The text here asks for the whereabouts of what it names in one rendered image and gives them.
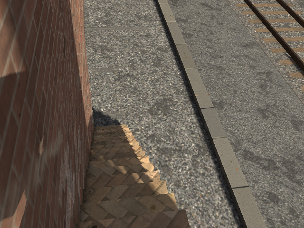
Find stairs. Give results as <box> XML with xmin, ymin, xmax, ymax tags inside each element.
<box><xmin>76</xmin><ymin>124</ymin><xmax>190</xmax><ymax>228</ymax></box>

